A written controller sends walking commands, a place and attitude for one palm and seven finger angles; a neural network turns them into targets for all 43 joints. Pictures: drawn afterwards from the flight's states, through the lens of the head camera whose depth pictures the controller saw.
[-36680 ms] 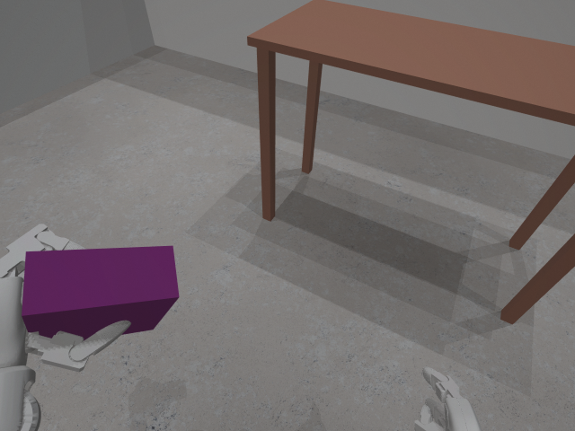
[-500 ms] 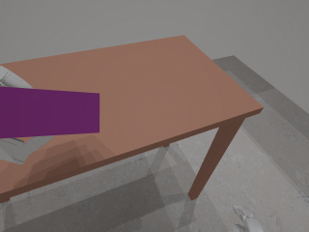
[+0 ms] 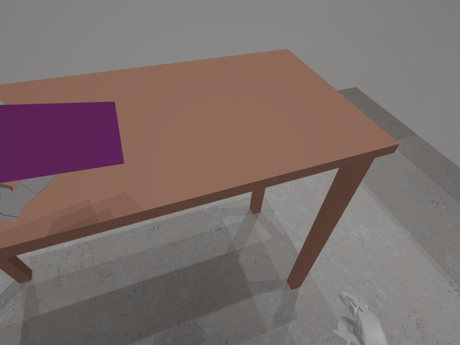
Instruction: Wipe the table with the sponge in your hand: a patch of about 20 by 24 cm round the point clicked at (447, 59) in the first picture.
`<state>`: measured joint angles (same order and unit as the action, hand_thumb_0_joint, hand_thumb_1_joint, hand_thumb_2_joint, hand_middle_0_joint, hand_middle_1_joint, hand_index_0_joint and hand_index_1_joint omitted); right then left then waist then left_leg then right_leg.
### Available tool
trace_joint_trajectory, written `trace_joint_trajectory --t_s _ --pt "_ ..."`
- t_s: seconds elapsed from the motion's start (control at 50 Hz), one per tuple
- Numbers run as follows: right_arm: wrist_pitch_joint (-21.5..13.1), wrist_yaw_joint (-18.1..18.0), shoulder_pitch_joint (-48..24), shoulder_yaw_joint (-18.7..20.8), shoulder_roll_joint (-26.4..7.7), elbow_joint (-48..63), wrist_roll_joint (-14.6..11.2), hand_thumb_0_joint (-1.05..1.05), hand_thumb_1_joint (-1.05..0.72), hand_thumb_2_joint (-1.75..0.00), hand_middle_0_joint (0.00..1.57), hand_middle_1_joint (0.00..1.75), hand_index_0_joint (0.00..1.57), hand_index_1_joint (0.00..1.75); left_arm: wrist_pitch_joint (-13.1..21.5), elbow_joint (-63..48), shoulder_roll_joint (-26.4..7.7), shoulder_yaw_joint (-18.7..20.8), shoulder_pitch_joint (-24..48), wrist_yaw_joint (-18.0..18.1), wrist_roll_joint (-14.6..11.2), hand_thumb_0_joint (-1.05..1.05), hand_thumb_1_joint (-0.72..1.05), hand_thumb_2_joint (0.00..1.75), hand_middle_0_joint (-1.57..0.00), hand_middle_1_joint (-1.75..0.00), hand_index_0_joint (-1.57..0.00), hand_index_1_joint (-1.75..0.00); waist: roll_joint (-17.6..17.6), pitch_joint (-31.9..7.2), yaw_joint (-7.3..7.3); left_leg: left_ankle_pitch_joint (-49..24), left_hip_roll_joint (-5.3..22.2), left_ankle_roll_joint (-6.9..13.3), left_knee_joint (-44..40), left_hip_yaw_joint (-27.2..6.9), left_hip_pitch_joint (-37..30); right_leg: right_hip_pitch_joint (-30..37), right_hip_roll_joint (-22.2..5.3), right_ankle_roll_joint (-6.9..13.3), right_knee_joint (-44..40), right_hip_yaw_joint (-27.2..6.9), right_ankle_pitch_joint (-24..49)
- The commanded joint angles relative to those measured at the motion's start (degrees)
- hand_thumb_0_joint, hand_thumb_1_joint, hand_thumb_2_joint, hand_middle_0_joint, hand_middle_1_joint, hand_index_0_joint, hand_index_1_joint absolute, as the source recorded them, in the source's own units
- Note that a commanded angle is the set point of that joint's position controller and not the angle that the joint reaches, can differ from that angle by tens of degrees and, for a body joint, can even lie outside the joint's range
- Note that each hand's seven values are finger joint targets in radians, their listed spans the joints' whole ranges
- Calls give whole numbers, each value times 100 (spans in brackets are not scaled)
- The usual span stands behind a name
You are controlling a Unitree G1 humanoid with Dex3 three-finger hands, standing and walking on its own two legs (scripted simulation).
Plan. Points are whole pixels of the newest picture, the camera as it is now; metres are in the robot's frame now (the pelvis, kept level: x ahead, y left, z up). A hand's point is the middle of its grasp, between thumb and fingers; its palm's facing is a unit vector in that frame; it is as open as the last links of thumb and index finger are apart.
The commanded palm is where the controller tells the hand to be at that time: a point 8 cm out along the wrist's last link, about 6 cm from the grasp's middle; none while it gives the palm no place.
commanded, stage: step back with the hand held close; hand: left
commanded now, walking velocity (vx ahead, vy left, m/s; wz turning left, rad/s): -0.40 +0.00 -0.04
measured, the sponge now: (58, 137) +0.25 +0.21 +0.29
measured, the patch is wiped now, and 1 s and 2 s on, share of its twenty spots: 1.00 1.00 1.00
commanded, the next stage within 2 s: stop stepping back and stand still in 0.72 s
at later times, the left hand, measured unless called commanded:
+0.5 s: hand out of the picture +0.17 +0.22 +0.30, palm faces +0.40 -0.87 -0.29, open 9.7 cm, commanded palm +0.11 +0.28 +0.31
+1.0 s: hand out of the picture +0.00 +0.25 +0.31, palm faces +0.44 -0.85 -0.28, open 9.7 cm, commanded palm -0.04 +0.30 +0.31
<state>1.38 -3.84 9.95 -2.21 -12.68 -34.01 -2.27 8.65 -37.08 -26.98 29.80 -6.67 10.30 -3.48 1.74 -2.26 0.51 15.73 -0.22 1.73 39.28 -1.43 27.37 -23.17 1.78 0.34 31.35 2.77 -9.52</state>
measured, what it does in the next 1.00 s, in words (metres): walks backwards: right foot, then left foot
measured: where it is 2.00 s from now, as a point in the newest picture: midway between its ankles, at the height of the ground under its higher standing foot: outside the picture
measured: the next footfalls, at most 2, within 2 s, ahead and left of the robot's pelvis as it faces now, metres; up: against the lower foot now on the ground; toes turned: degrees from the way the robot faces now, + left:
right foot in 0.36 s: -0.06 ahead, -0.13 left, +0.00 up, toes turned +1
left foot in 0.54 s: +0.00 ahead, +0.11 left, +0.00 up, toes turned -3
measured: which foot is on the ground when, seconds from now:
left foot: down 0.00-0.38, up 0.40-0.52, down 0.54-0.88, up 0.90-1.00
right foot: down 0.00-0.16, up 0.18-0.34, down 0.36-0.58, up 0.60-0.88, down 0.90-1.00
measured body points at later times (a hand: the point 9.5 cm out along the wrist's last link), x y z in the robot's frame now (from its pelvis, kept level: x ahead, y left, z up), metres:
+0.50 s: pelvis -0.06 +0.01 +0.01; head -0.04 +0.04 +0.46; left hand +0.15 +0.26 +0.31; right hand +0.10 -0.22 -0.07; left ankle -0.01 +0.11 -0.70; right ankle -0.10 -0.13 -0.72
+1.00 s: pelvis -0.23 +0.04 +0.01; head -0.25 +0.05 +0.46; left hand -0.03 +0.29 +0.32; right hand -0.08 -0.20 -0.07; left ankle -0.16 +0.14 -0.67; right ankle -0.23 -0.08 -0.72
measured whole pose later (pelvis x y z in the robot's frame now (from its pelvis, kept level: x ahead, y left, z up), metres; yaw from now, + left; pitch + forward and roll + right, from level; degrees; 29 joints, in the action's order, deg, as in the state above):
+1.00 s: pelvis -0.23 +0.04 +0.01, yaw -5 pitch +0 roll -1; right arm 0.1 -2.5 11.3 -1.7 -10.9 -37.7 -2.1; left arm 7.4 -38.5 -26.2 27.0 -11.3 8.2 -4.4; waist -0.1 -3.4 0.6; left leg 18.1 -0.2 -0.8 54.1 -0.5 31.5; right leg -14.0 1.4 0.8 28.3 0.1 -14.2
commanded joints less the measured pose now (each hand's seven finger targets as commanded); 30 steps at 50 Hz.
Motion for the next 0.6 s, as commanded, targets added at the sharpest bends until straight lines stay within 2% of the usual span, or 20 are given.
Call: trace_joint_trajectory --t_s 0.0,0.06,0.08,0.12,0.14,0.16,0.22,0.3,0.32,0.34,0.36,0.38,0.4,0.44,0.48,0.5,0.52,0.54,0.56,0.58 --pt "-133 -30 -581 240 -710 723 48 0 -90 -90 20 30 20 30 83 -992 -1138 89 933 22 -24 0 10 130 -120 -160 -120 -160 -163 -433 -221 785 519 -26 103 -578 -994 -1012 -1436 503 -1229 -1309 -1504" --pt "-43 -22 -692 241 -728 855 60 0 -90 -90 20 30 20 30 109 -1416 -1289 347 623 40 -35 0 10 130 -120 -160 -120 -160 -18 -451 -178 1312 731 86 -595 -953 -479 -656 -1027 325 -705 -968 -1430" --pt "-42 -31 -713 242 -739 911 87 0 -90 -90 20 30 20 30 140 -1563 -1344 452 583 59 -30 0 10 130 -120 -160 -120 -160 203 -439 -173 1515 801 107 -876 -1045 -240 -520 -844 276 -511 -866 -1552" --pt "-108 -60 -726 297 -819 1045 137 0 -90 -90 20 30 20 30 207 -1821 -1370 686 588 94 -1 0 10 130 -120 -160 -120 -160 1312 -669 -123 2103 1313 297 -2264 -1610 723 664 -138 73 874 -366 -1259" --pt "-175 -53 -661 375 -846 1090 151 0 -90 -90 20 30 20 30 215 -1813 -1364 766 720 91 46 0 10 130 -120 -160 -120 -160 1583 -874 -101 2457 1663 406 -2881 -1811 1256 1391 164 -48 1845 -211 -1274" --pt "-252 -37 -514 448 -801 1074 159 0 -90 -90 20 30 20 30 208 -1732 -1394 803 872 78 54 0 10 130 -120 -160 -120 -160 1604 -1008 -112 2234 1782 407 -3025 -1724 1220 1487 233 -67 2398 -242 -1437" --pt "-457 14 -396 422 -600 847 157 0 -90 -90 20 30 20 30 158 -1349 -1222 658 803 61 -89 0 10 130 -120 -160 -120 -160 1046 -1122 -84 100 1604 351 -2407 -1362 -495 550 97 -5 1708 -356 -1856" --pt "-476 53 -440 349 -676 707 195 0 -90 -90 20 30 20 30 193 -1057 -904 142 782 -87 -132 0 10 130 -120 -160 -120 -160 1023 -989 -101 -1134 1358 11 -1737 -1033 -1295 708 -146 228 -696 -592 -941" --pt "-409 75 -457 314 -662 689 193 0 -90 -90 20 30 20 30 244 -1022 -886 56 857 -132 -135 0 10 130 -120 -160 -120 -160 564 -880 -114 -1306 1238 -114 -1064 -908 -1368 554 -562 438 -1388 -1034 -250" --pt "-333 66 -491 290 -596 658 164 0 -90 -90 20 30 20 30 310 -1045 -1005 55 949 -142 -112 0 10 130 -120 -160 -120 -160 -324 -835 -161 -1004 835 -313 -158 -460 -1495 275 -1214 686 -1582 -1675 1006" --pt "-328 41 -598 218 -528 675 123 0 -90 -90 20 30 20 30 394 -1045 -1207 122 1070 -119 -107 0 10 130 -120 -160 -120 -160 -901 -719 -185 -491 514 -425 509 0 -1525 -40 -1704 706 -1585 -1695 2244" --pt "-278 -15 -680 369 -561 702 12 0 -90 -90 20 30 20 30 401 -1133 -1115 1 984 -161 -88 0 10 130 -120 -160 -120 -160 -1558 -872 -172 73 374 -431 1194 -49 -1049 397 -1834 757 -1279 -1541 3024" --pt "-269 -44 -805 396 -557 880 5 0 -90 -90 20 30 20 30 371 -1258 -1435 396 738 -143 -76 0 10 130 -120 -160 -120 -160 -1571 -1019 -69 422 284 -393 1500 -124 -589 759 -1902 802 -1022 -1594 3877" --pt "-155 -61 -827 276 -362 977 53 0 -90 -90 20 30 20 30 306 -1198 -1395 554 257 -148 -94 0 10 130 -120 -160 -120 -160 -928 -666 -87 347 364 -326 1049 -130 -70 1194 -1942 730 -561 -1384 4641" --pt "-58 -91 -789 292 -391 933 47 0 -90 -90 20 30 20 30 313 -1246 -1398 635 39 -114 -124 0 10 130 -120 -160 -120 -160 -476 -613 -123 -380 392 -329 28 -47 -294 1291 -1718 565 -218 -1232 4503" --pt "-50 -132 -745 346 -489 931 31 0 -90 -90 20 30 20 30 338 -1391 -1472 720 -19 -94 -140 0 10 130 -120 -160 -120 -160 -128 -718 -135 -1491 492 -307 -624 -91 -587 1354 -1423 369 106 -997 4227" --pt "-57 -116 -641 411 -603 962 24 0 -90 -90 20 30 20 30 386 -1614 -1550 876 -150 -82 -177 0 10 130 -120 -160 -120 -160 189 -1008 -111 -3214 872 -180 -1178 -413 -1100 1200 -872 86 358 -693 3244" --pt "-92 -52 -609 494 -710 1011 7 0 -90 -90 20 30 20 30 408 -1801 -1553 967 -249 -94 -213 0 10 130 -120 -160 -120 -160 665 -1343 -58 -4745 1339 32 -1383 -831 -1799 732 -237 -130 670 -486 937" --pt "-161 49 -521 518 -685 1062 57 0 -90 -90 20 30 20 30 388 -1882 -1639 1101 -339 -93 -222 0 10 130 -120 -160 -120 -160 1156 -1663 -53 -5899 1727 241 -1501 -1340 -2346 68 96 -129 1237 -468 -1271" --pt "-301 131 -427 523 -620 950 143 0 -90 -90 20 30 20 30 420 -2051 -1546 1034 -317 -126 -201 0 10 130 -120 -160 -120 -160 1480 -1895 -37 -6050 1799 264 -1556 -1356 -2664 -181 160 -93 1807 -544 -2013"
